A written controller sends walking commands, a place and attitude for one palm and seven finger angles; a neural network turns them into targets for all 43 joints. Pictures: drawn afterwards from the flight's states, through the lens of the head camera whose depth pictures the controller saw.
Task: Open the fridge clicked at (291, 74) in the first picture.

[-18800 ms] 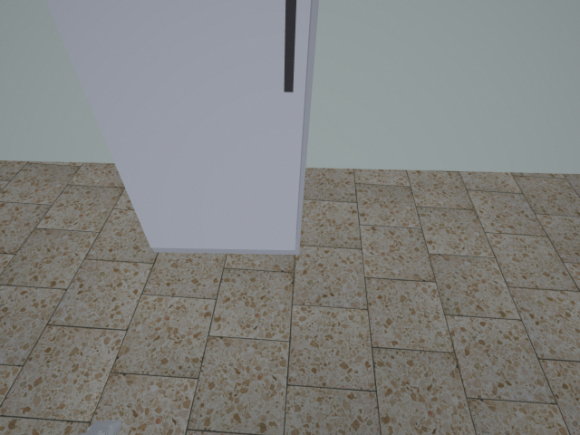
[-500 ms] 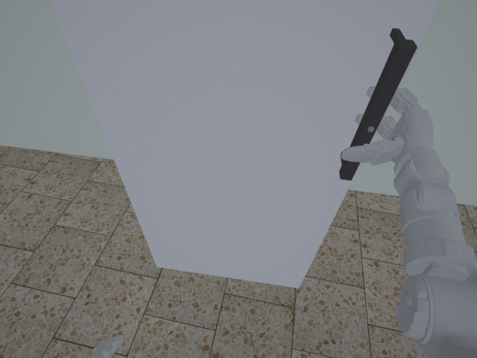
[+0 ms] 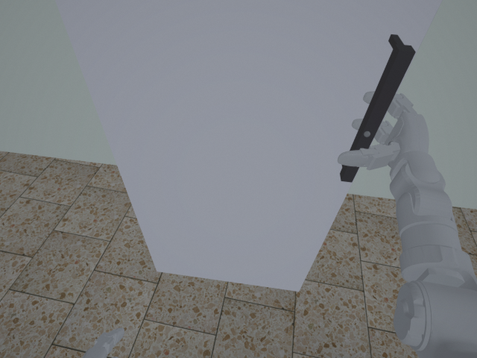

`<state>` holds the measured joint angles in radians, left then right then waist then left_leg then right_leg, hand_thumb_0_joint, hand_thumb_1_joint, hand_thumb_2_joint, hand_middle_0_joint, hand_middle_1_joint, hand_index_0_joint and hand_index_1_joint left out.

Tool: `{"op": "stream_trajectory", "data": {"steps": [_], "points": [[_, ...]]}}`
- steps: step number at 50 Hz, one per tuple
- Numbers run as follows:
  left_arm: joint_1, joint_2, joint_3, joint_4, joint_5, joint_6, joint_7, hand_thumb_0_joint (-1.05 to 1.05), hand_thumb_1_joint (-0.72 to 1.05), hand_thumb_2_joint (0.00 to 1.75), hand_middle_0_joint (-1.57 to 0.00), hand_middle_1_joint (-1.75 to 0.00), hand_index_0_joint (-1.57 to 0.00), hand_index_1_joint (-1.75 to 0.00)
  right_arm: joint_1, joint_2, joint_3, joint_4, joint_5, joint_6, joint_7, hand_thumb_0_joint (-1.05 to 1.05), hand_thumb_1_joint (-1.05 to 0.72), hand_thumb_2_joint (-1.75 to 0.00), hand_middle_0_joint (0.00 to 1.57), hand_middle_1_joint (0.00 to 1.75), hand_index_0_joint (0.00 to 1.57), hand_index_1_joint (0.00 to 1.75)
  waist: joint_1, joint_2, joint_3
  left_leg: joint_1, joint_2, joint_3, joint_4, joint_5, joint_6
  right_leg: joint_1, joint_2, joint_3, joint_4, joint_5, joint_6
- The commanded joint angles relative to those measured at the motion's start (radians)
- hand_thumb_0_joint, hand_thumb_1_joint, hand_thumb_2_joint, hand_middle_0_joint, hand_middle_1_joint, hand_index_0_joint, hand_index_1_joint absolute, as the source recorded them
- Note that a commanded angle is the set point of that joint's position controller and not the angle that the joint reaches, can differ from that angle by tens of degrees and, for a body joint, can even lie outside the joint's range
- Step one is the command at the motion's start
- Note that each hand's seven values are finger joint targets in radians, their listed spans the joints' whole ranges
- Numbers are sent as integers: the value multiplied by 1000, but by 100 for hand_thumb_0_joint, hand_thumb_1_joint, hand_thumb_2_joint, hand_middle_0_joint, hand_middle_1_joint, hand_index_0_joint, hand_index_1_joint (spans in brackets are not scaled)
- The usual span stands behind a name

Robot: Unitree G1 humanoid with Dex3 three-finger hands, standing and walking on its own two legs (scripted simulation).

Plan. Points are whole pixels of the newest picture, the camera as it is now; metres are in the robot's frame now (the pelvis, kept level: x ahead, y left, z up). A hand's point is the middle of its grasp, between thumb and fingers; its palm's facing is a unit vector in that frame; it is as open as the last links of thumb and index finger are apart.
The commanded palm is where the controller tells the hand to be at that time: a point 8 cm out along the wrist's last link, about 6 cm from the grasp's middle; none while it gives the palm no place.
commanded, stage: slide the fingers in behind the handle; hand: right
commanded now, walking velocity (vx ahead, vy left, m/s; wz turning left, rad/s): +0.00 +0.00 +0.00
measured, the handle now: (367, 117) +0.50 -0.17 +0.18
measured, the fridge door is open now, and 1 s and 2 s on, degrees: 0 0 0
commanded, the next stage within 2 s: grip the handle and tug to test in 0.34 s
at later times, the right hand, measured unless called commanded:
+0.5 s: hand (364, 131) +0.45 -0.16 +0.18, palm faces +0.05 +1.00 +0.02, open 13.9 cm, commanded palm +0.43 -0.21 +0.19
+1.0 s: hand (363, 131) +0.45 -0.15 +0.19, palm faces +0.06 +1.00 +0.01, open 7.5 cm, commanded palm +0.42 -0.21 +0.19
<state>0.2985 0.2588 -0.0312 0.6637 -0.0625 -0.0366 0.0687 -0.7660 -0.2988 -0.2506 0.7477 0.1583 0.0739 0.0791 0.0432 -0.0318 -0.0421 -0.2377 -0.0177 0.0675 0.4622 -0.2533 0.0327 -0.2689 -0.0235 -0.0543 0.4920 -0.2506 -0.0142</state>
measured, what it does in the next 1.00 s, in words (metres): stands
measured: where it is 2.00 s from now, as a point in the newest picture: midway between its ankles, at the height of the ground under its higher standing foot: outside the picture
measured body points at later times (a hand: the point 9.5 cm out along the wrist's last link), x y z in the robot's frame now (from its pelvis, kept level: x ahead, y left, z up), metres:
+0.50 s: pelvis +0.00 -0.01 +0.00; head +0.01 +0.00 +0.45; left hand +0.07 +0.25 -0.12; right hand +0.45 -0.21 +0.19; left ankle -0.01 +0.10 -0.74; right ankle +0.00 -0.11 -0.74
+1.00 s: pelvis +0.00 -0.01 +0.00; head +0.01 -0.01 +0.45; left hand +0.11 +0.24 -0.11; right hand +0.44 -0.21 +0.19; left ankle -0.01 +0.10 -0.74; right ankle +0.00 -0.11 -0.74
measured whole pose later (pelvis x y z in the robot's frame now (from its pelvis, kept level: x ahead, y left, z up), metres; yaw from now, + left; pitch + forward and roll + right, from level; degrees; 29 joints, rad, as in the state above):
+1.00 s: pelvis +0.00 -0.01 +0.00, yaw +0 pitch +2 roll +1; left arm 0.29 0.24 -0.03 0.67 -0.05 -0.05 0.06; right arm -0.80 -0.27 -0.22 0.76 0.14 0.05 0.04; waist 0.04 -0.03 -0.04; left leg -0.25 -0.01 0.06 0.46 -0.25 0.02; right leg -0.28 -0.01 -0.06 0.50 -0.25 -0.03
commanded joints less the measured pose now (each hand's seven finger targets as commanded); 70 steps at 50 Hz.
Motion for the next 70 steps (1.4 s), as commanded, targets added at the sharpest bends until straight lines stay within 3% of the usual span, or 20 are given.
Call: {"op": "stream_trajectory", "data": {"steps": [1,4,5,7,14,18,22,25,29,37,40,42,47,52,58,60,64,66,68,70], "points": [[-40,126,41,-123,-4,-42,11,0,90,90,-20,-30,-20,-30,-542,-206,-12,-223,6,-71,3,0,50,-30,30,120,30,120,8,38,-262,39,9,-58,-60,287,-13,130,17,43,-31,204,-44],[-40,124,41,-117,-5,-48,13,0,90,90,-20,-30,-20,-30,-595,-178,19,-229,11,-79,10,0,50,-30,30,120,30,120,20,0,-286,21,7,-56,-61,267,-10,157,18,49,-29,200,-40],[-31,128,44,-113,-3,-47,13,0,90,90,-20,-30,-20,-30,-591,-186,14,-221,12,-85,8,0,50,-30,30,120,30,120,23,46,-295,28,6,-53,-62,264,-11,157,15,54,-26,203,-42],[-32,126,40,-108,-5,-51,14,0,90,90,-20,-30,-20,-30,-601,-166,26,-192,18,-81,9,0,50,-30,30,120,30,120,25,36,-283,14,6,-50,-61,251,-11,149,17,57,-31,189,-40],[-10,130,36,-97,2,-54,10,0,90,90,-20,-30,-20,-30,-636,-211,-9,-93,-6,-99,-14,0,50,-30,30,120,30,120,20,50,-256,2,9,-50,-60,196,-10,98,19,63,-40,144,-38],[4,132,41,-101,8,-61,6,0,90,90,-20,-30,-20,-30,-626,-260,-54,-106,-15,-141,-19,0,50,-30,30,120,30,120,3,21,-331,39,8,-58,-40,254,-6,119,17,56,-29,197,-37],[10,131,46,-108,5,-65,1,0,90,90,-20,-30,-20,-30,-602,-230,-33,-167,-8,-166,-1,0,50,-30,30,120,30,120,3,15,-362,48,0,-51,-28,316,-3,156,10,55,-22,266,-34],[12,138,50,-105,3,-65,1,0,90,90,-20,-30,-20,-30,-574,-228,-31,-163,-1,-152,2,0,36,-36,32,122,32,122,6,49,-323,44,-2,-46,-40,289,-5,140,6,55,-28,246,-36],[5,134,49,-102,-3,-64,3,0,90,90,-20,-30,-20,-30,-573,-196,-4,-170,-4,-118,1,0,17,-44,33,125,33,125,9,11,-284,4,-5,-39,-45,261,-2,151,3,61,-37,239,-31],[-6,131,51,-103,0,-66,-3,0,90,90,-20,-30,-20,-30,-543,-133,27,-209,4,-85,-15,0,-20,-60,38,130,38,130,3,3,-296,-4,-7,-32,-42,274,1,186,0,67,-33,282,-25],[0,136,50,-97,5,-59,-1,0,90,90,-20,-30,-20,-30,-542,-163,1,-187,1,-77,-30,0,-34,-66,39,132,39,132,6,74,-276,9,-6,-33,-50,263,-4,156,1,67,-36,258,-31],[-9,133,48,-103,7,-56,1,0,90,90,-20,-30,-20,-30,-556,-208,-41,-206,-5,-75,-40,0,-43,-70,40,133,40,133,-6,58,-302,29,-2,-39,-44,280,-3,155,5,63,-39,262,-31],[-22,120,43,-111,6,-54,-2,0,90,90,-20,-30,-20,-30,-576,-156,16,-240,-19,-94,-41,0,-67,-80,43,137,43,137,3,8,-307,19,-1,-39,-41,296,-1,182,5,60,-32,285,-28],[-22,129,44,-109,4,-46,8,0,90,90,-20,-30,-20,-30,-557,-204,-27,-187,-2,-80,-21,0,-90,-90,45,140,45,140,4,57,-305,44,0,-45,-49,305,-5,155,9,54,-32,259,-34],[-26,123,37,-108,4,-41,11,0,90,90,-20,-30,-20,-30,-568,-194,-18,-168,2,-73,-15,0,-90,-90,45,140,45,140,5,21,-266,26,3,-44,-56,277,-4,135,12,57,-38,233,-33],[-21,128,41,-110,8,-40,10,0,90,90,-20,-30,-20,-30,-555,-232,-53,-171,2,-81,-27,0,-90,-90,45,140,45,140,-1,75,-282,52,4,-46,-56,281,-8,121,12,54,-35,232,-38],[-25,125,40,-115,7,-39,11,0,90,90,-20,-30,-20,-30,-559,-233,-52,-179,-2,-88,-26,0,-90,-90,45,140,45,140,-3,50,-292,66,6,-53,-53,301,-9,118,16,47,-38,228,-38],[-24,130,43,-119,6,-36,12,0,90,90,-20,-30,-20,-30,-527,-282,-88,-192,-7,-99,-24,0,-90,-90,45,140,45,140,-15,63,-314,96,9,-60,-50,318,-10,110,15,43,-38,236,-41],[-34,122,41,-125,2,-39,10,0,90,90,-20,-30,-20,-30,-535,-222,-37,-208,-7,-101,-16,0,-90,-90,45,140,45,140,-9,20,-303,76,6,-56,-54,305,-7,127,17,39,-40,229,-38],[-26,126,42,-119,3,-40,10,0,90,90,-20,-30,-20,-30,-540,-224,-33,-189,-7,-104,-18,0,-90,-90,45,140,45,140,2,44,-280,54,4,-53,-60,270,-9,124,11,44,-37,208,-40]]}}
